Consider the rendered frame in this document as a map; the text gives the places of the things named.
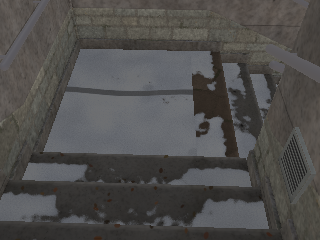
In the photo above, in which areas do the stairs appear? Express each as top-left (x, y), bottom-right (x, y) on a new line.
top-left (222, 63), bottom-right (278, 160)
top-left (0, 152), bottom-right (283, 240)

